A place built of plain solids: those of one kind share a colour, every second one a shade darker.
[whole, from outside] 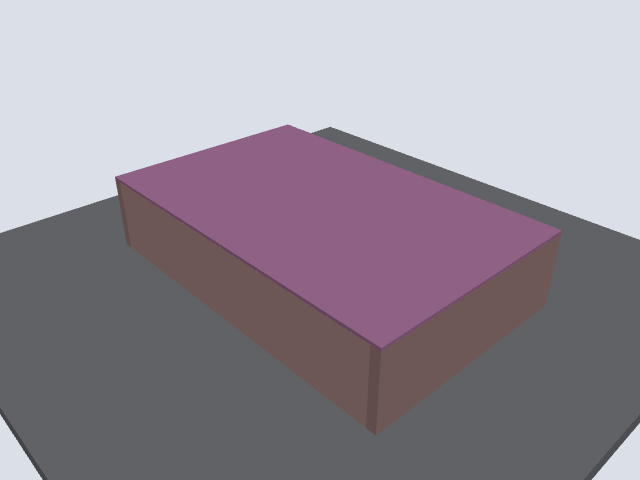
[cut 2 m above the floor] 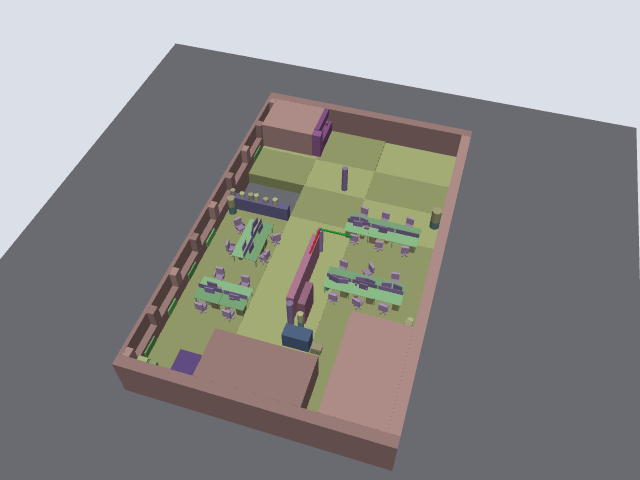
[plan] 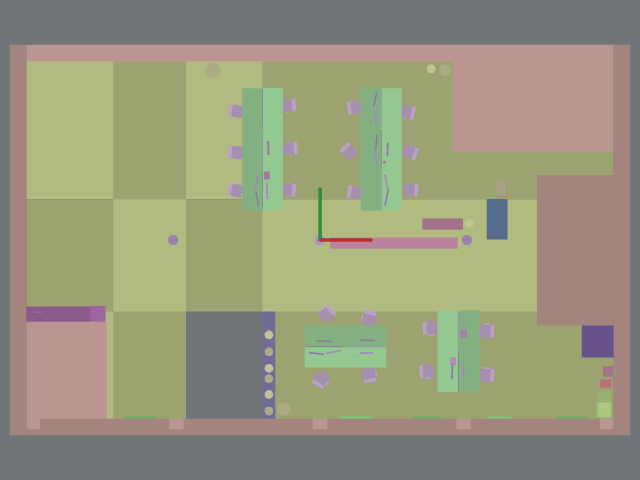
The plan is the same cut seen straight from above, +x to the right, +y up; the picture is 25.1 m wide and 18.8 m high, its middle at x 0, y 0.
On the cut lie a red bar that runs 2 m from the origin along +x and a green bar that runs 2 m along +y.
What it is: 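An open-plan office floor, part of it under refit; desks in benches, packed with the room that their use needs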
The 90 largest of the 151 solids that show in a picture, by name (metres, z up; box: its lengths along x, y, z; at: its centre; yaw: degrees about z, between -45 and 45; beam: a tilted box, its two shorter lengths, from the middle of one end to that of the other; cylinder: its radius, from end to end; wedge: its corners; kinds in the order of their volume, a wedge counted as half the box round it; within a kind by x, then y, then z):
{
 "wall_1": {"box": [0.65, 15.3, 5.13], "at": [-11.82, 0.0, 2.52]},
 "wall_2": {"box": [0.53, 0.41, 1.87], "at": [-11.23, -7.21, 2.7]},
 "wall_3": {"box": [3.15, 3.8, 2.57], "at": [-9.93, -5.1, 2.2]},
 "wall_4": {"box": [0.56, 0.41, 1.87], "at": [-8.44, -7.21, 2.7]},
 "wall_5": {"box": [0.57, 0.41, 1.87], "at": [-5.62, -7.21, 2.7]},
 "wall_6": {"box": [0.56, 0.41, 1.87], "at": [-2.81, -7.21, 2.7]},
 "wall_7": {"box": [23.0, 0.24, 1.87], "at": [0.0, -7.53, 2.7]},
 "wall_8": {"box": [23.0, 0.65, 1.82], "at": [0.0, -7.33, 0.86]},
 "wall_9": {"box": [0.56, 0.41, 1.87], "at": [0.0, -7.21, 2.7]},
 "wall_10": {"box": [23.0, 0.65, 5.13], "at": [0.0, 7.33, 2.52]},
 "wall_11": {"box": [0.56, 0.41, 1.87], "at": [2.81, -7.21, 2.7]},
 "wall_12": {"box": [0.57, 0.41, 1.87], "at": [5.62, -7.21, 2.7]},
 "wall_13": {"box": [6.3, 3.55, 4.17], "at": [8.35, 5.22, 3.0]},
 "wall_14": {"box": [0.56, 0.41, 1.87], "at": [8.44, -7.21, 2.7]},
 "wall_15": {"box": [3.0, 5.9, 4.17], "at": [10.0, -0.4, 3.0]},
 "wall_16": {"box": [0.53, 0.41, 1.87], "at": [11.23, -7.21, 2.7]},
 "wall_17": {"box": [0.65, 15.3, 5.13], "at": [11.82, 0.0, 2.52]},
 "floor_1": {"box": [3.4, 4.2, 0.96], "at": [-9.8, -4.9, 0.43]},
 "floor_2": {"box": [3.4, 4.4, 0.96], "at": [-9.8, -0.6, 0.43]},
 "floor_3": {"box": [3.4, 5.4, 0.86], "at": [-9.8, 4.3, 0.38]},
 "floor_4": {"box": [2.85, 4.2, 0.96], "at": [-6.68, -4.9, 0.43]},
 "floor_5": {"box": [2.85, 4.4, 0.96], "at": [-6.67, -0.6, 0.43]},
 "floor_6": {"box": [2.85, 5.4, 0.96], "at": [-6.67, 4.3, 0.43]},
 "floor_7": {"box": [3.0, 4.4, 0.96], "at": [-3.75, -0.6, 0.43]},
 "floor_8": {"box": [3.0, 5.4, 0.96], "at": [-3.75, 4.3, 0.43]},
 "floor_9": {"box": [13.75, 4.4, 0.96], "at": [4.62, -0.6, 0.43]},
 "floor_10": {"box": [13.75, 5.4, 0.96], "at": [4.62, 4.3, 0.43]},
 "floor_11": {"box": [13.75, 4.2, 0.96], "at": [4.63, -4.9, 0.43]},
 "roof_1": {"box": [24.3, 15.3, 0.2], "at": [0.0, 0.0, 5.18]},
 "store_1": {"box": [5.0, 0.44, 1.98], "at": [2.9, -0.12, 1.9]},
 "store_2": {"box": [1.6, 0.44, 1.98], "at": [4.8, 0.62, 1.9]},
 "store_3": {"box": [0.4, 0.42, 1.08], "at": [11.28, -5.15, 1.45]},
 "booth_1": {"box": [1.25, 1.25, 2.2], "at": [10.88, -3.98, 2.01]},
 "counter_1": {"box": [2.5, 0.34, 0.7], "at": [-10.25, -3.03, 2.68]},
 "counter_2": {"box": [2.5, 0.6, 0.9], "at": [-10.25, -2.9, 1.36]},
 "counter_3": {"box": [0.6, 0.62, 1.94], "at": [-8.7, -2.89, 1.88]},
 "joinery_1": {"box": [0.5, 4.2, 1.07], "at": [-2.0, -4.9, 1.45]},
 "column_1": {"cylinder": 0.2, "from": [-5.75, 0.0, 0.91], "to": [-5.75, 0.0, 5.08]},
 "column_2": {"cylinder": 0.2, "from": [0.0, 0.0, 0.91], "to": [0.0, 0.0, 5.08]},
 "column_3": {"cylinder": 0.2, "from": [5.75, 0.0, 0.91], "to": [5.75, 0.0, 5.08]},
 "stack_1": {"box": [0.82, 1.58, 1.14], "at": [6.94, 0.81, 1.48]},
 "plant_1": {"cylinder": 0.31, "from": [-4.2, 6.65, 1.51], "to": [-4.2, 6.65, 2.42]},
 "plant_2": {"cylinder": 0.17, "from": [-2.0, -6.7, 1.98], "to": [-2.0, -6.7, 2.47]},
 "plant_3": {"cylinder": 0.17, "from": [-2.0, -5.43, 1.98], "to": [-2.0, -5.43, 2.44]},
 "plant_4": {"cylinder": 0.17, "from": [-2.0, -5.03, 1.98], "to": [-2.0, -5.03, 2.48]},
 "plant_5": {"cylinder": 0.17, "from": [-2.0, -3.71, 1.98], "to": [-2.0, -3.71, 2.48]},
 "plant_6": {"cylinder": 0.26, "from": [-1.43, -6.62, 1.57], "to": [-1.43, -6.62, 2.28]},
 "plant_7": {"cylinder": 0.17, "from": [4.35, 6.7, 1.5], "to": [4.35, 6.7, 2.21]},
 "plant_8": {"cylinder": 0.23, "from": [4.9, 6.65, 1.53], "to": [4.9, 6.65, 2.66]},
 "plant_9": {"cylinder": 0.18, "from": [5.85, 0.65, 1.56], "to": [5.85, 0.65, 2.3]},
 "desk_1": {"box": [0.8, 1.6, 0.032], "at": [-2.65, 1.95, 1.62]},
 "desk_2": {"box": [0.8, 1.6, 0.032], "at": [-2.65, 3.55, 1.62]},
 "desk_3": {"box": [0.8, 1.6, 0.032], "at": [-2.65, 5.15, 1.62]},
 "desk_4": {"box": [0.8, 1.6, 0.032], "at": [-1.85, 1.95, 1.62]},
 "desk_5": {"box": [0.8, 1.6, 0.032], "at": [-1.85, 3.55, 1.62]},
 "desk_6": {"box": [0.8, 1.6, 0.032], "at": [-1.85, 5.15, 1.62]},
 "desk_7": {"box": [1.6, 0.8, 0.032], "at": [1.8, -4.6, 1.62]},
 "desk_8": {"box": [1.6, 0.8, 0.032], "at": [1.8, -3.75, 1.62]},
 "desk_9": {"box": [0.8, 1.6, 0.032], "at": [2.0, 1.95, 1.62]},
 "desk_10": {"box": [0.8, 1.6, 0.032], "at": [2.0, 3.55, 1.62]},
 "desk_11": {"box": [0.8, 1.6, 0.032], "at": [2.0, 5.15, 1.62]},
 "desk_12": {"box": [0.8, 1.6, 0.032], "at": [2.8, 1.95, 1.62]},
 "desk_13": {"box": [0.8, 1.6, 0.032], "at": [2.8, 3.55, 1.62]},
 "desk_14": {"box": [0.8, 1.6, 0.032], "at": [2.8, 5.15, 1.62]},
 "desk_15": {"box": [0.8, 1.6, 0.032], "at": [5.0, -5.15, 1.62]},
 "desk_16": {"box": [0.8, 1.6, 0.032], "at": [5.0, -3.55, 1.62]},
 "desk_17": {"box": [0.8, 1.6, 0.032], "at": [5.85, -5.15, 1.62]},
 "desk_18": {"box": [0.8, 1.6, 0.032], "at": [5.85, -3.55, 1.62]},
 "copier_1": {"box": [0.66, 0.62, 1.02], "at": [11.13, -6.65, 1.42]},
 "copier_2": {"box": [0.54, 0.44, 0.96], "at": [11.13, -6.12, 1.39]},
 "copier_3": {"box": [0.52, 0.58, 0.14], "at": [11.14, -6.65, 2.0]},
 "pedestal_1": {"box": [0.56, 0.42, 0.6], "at": [-1.8, 3.05, 1.21]},
 "pedestal_2": {"box": [0.56, 0.42, 0.6], "at": [2.85, 2.45, 1.21]},
 "pedestal_3": {"box": [0.56, 0.42, 0.6], "at": [2.85, 4.05, 1.21]},
 "pedestal_4": {"box": [0.56, 0.42, 0.6], "at": [5.9, -3.05, 1.21]},
 "chair_1": {"box": [0.49, 0.14, 0.58], "at": [-0.08, -5.65, 1.69], "yaw": -35.6},
 "chair_2": {"box": [0.14, 0.49, 0.58], "at": [0.43, -2.75, 1.69], "yaw": 41.9},
 "chair_3": {"box": [0.49, 0.14, 0.58], "at": [1.96, -2.85, 1.69], "yaw": -11.8},
 "chair_4": {"box": [0.49, 0.14, 0.58], "at": [1.97, -5.5, 1.69], "yaw": 9.2},
 "chair_5": {"box": [0.14, 0.49, 0.58], "at": [3.97, -5.16, 1.69], "yaw": 3.9},
 "chair_6": {"box": [0.14, 0.49, 0.58], "at": [4.1, -3.46, 1.69], "yaw": 3.3},
 "chair_7": {"box": [0.14, 0.49, 0.58], "at": [6.75, -5.31, 1.69], "yaw": -4.6},
 "chair_8": {"box": [0.14, 0.49, 0.58], "at": [6.75, -3.58, 1.69], "yaw": -3.9},
 "tub_1": {"cylinder": 0.31, "from": [-4.2, 6.65, 0.91], "to": [-4.2, 6.65, 1.51]},
 "tub_2": {"cylinder": 0.26, "from": [-1.43, -6.62, 0.91], "to": [-1.43, -6.62, 1.57]},
 "radiator_1": {"box": [1.28, 0.09, 0.48], "at": [-7.03, -6.96, 1.29]},
 "radiator_2": {"box": [1.27, 0.09, 0.48], "at": [1.41, -6.96, 1.29]},
 "radiator_3": {"box": [1.1, 0.09, 0.48], "at": [4.22, -6.96, 1.29]},
 "radiator_4": {"box": [0.95, 0.09, 0.48], "at": [7.03, -6.96, 1.29]},
 "radiator_5": {"box": [1.18, 0.09, 0.48], "at": [9.85, -6.96, 1.29]}
}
